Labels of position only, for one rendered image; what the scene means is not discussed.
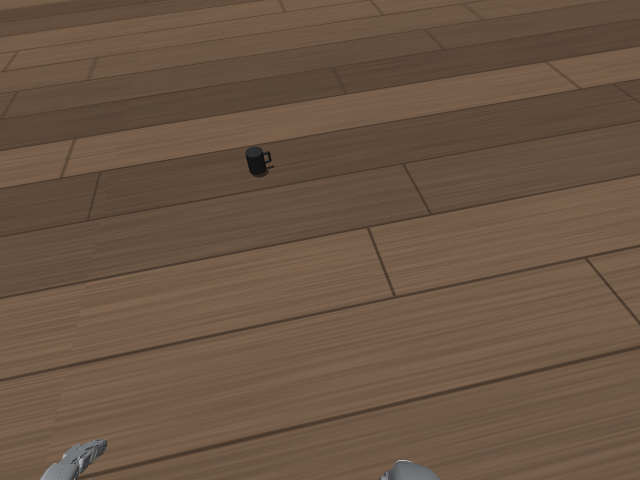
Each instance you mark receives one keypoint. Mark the left robot hand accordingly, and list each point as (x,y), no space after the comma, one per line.
(75,461)

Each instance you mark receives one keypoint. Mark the mug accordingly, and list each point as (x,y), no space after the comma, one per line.
(255,160)

